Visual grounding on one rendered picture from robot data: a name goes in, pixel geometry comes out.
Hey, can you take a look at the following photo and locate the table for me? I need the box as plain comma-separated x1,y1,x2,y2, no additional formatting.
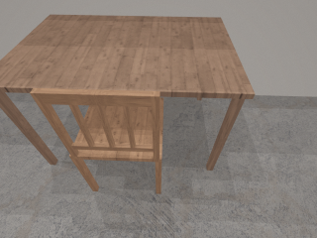
0,14,256,171

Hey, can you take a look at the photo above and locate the chair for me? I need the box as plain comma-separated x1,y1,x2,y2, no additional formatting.
30,88,164,194

